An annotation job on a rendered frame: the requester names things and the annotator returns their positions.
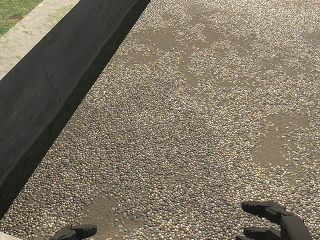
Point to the left robot hand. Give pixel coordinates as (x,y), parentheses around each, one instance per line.
(77,232)

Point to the right robot hand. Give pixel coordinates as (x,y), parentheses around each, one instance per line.
(291,227)

